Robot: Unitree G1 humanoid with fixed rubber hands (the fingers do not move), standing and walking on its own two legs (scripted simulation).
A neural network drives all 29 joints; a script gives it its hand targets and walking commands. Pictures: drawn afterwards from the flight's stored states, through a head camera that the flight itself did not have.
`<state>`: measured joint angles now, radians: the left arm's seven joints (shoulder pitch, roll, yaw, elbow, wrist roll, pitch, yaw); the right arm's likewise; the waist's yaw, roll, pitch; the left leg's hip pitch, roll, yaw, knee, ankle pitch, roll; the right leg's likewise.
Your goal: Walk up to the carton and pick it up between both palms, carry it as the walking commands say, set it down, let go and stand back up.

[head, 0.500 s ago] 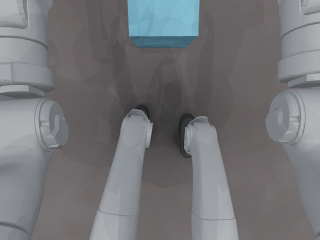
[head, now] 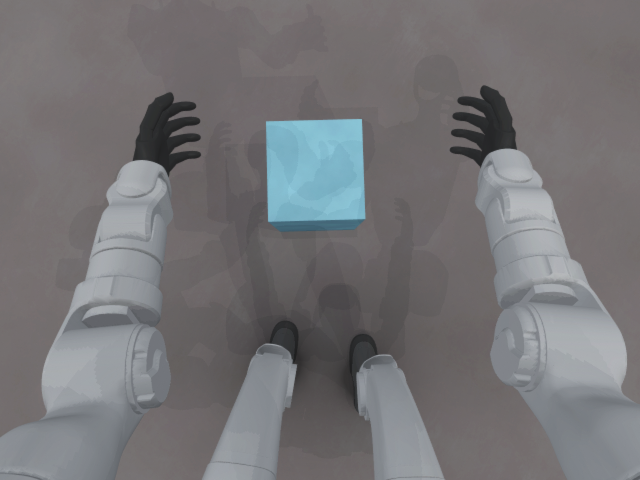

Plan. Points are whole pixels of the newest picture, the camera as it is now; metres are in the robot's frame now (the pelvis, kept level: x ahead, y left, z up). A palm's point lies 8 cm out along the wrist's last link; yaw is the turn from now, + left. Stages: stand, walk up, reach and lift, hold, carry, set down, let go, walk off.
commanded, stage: let go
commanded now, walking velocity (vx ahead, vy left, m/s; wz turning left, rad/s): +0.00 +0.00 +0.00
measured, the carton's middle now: (315, 182) +0.53 +0.05 -0.57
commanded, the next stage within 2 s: stand in 1.14 s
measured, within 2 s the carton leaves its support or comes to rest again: neither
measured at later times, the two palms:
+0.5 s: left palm (76, 345) +0.24 +0.25 -0.02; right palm (580, 339) +0.28 -0.22 -0.03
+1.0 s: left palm (46, 429) +0.18 +0.25 +0.01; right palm (616, 458) +0.19 -0.23 +0.02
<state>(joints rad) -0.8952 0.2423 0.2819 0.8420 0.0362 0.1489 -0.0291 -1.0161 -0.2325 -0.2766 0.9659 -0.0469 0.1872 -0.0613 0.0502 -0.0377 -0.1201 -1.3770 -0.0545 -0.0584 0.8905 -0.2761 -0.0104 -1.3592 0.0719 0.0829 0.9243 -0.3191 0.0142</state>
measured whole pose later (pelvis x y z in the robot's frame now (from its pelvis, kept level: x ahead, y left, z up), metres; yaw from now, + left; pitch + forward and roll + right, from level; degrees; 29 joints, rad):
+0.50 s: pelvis +0.04 +0.00 +0.06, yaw +0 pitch +21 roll +0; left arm 0.03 0.18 0.14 0.54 0.04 0.04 -0.09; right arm -0.07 -0.20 -0.12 0.63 -0.05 0.04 0.01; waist 0.03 0.01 -0.15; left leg -0.70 -0.06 -0.06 0.59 -0.25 0.01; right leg -0.68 0.05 0.09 0.61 -0.30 0.00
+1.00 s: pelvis +0.02 +0.01 +0.08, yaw +1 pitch +0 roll +0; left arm 0.23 0.22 0.09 0.37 0.04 0.13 -0.09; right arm 0.19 -0.20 -0.07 0.47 -0.05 0.09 0.07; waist 0.01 -0.05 0.07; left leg -0.25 -0.06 -0.07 0.50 -0.24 0.01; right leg -0.22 0.03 0.08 0.53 -0.29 -0.01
